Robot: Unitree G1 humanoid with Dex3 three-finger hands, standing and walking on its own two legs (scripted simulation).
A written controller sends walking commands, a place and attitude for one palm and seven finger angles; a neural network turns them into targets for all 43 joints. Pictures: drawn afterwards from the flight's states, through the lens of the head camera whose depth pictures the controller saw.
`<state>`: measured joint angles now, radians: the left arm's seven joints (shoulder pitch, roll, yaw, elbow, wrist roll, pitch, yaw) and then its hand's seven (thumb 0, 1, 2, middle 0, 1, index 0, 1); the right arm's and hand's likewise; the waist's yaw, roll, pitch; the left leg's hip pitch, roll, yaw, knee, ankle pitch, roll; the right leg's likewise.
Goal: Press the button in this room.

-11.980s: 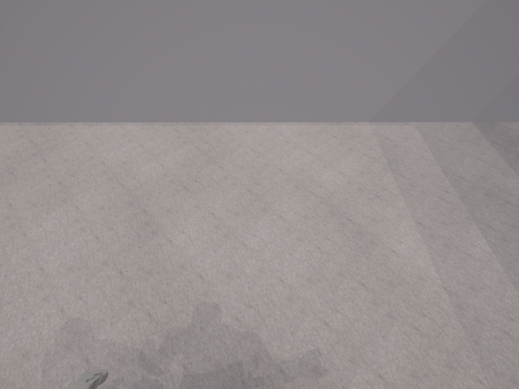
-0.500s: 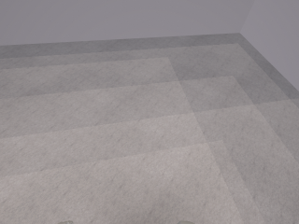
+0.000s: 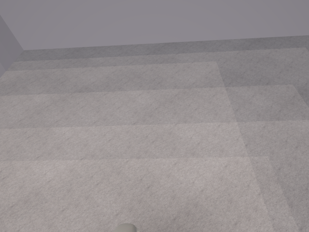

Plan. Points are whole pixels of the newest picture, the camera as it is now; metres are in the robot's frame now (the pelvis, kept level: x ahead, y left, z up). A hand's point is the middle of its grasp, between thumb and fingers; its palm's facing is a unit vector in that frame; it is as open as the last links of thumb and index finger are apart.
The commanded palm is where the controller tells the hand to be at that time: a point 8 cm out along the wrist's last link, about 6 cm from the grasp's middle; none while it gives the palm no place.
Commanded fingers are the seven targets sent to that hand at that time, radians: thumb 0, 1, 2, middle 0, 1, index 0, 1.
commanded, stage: turn or walk to find it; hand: left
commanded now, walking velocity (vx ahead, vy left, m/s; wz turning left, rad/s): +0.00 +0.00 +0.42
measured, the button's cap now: out of the picture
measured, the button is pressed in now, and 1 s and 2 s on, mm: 0 0 0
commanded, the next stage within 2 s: none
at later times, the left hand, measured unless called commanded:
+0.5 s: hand out of the picture +0.01 +0.28 -0.17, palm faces +0.23 -0.94 -0.24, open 7.4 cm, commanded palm none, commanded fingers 0.00 0.90 0.90 -0.20 -0.30 -0.20 -0.30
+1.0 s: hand out of the picture -0.05 +0.19 -0.15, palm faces +0.43 -0.87 -0.26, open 7.4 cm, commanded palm none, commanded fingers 0.00 0.90 0.90 -0.20 -0.30 -0.20 -0.30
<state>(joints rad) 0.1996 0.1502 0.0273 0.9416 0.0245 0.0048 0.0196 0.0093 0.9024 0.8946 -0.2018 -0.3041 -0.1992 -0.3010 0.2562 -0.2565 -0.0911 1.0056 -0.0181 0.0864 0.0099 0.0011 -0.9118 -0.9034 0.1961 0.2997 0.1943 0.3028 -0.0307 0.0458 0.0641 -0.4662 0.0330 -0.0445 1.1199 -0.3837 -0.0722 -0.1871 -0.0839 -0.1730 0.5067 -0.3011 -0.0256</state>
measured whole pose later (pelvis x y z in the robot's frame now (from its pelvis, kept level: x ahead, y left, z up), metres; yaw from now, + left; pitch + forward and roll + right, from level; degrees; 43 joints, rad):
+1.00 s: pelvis -0.05 -0.01 +0.00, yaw +26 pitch -2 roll +2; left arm 0.21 0.15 0.03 0.94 0.03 0.01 0.02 0.01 0.90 0.89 -0.20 -0.30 -0.20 -0.30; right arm 0.27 -0.25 -0.09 1.02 -0.02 0.09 0.01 0.00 -0.91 -0.90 0.20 0.30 0.19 0.30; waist -0.02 0.04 0.06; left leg -0.44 0.04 -0.03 1.09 -0.38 -0.07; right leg -0.21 -0.10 -0.20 0.51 -0.27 -0.03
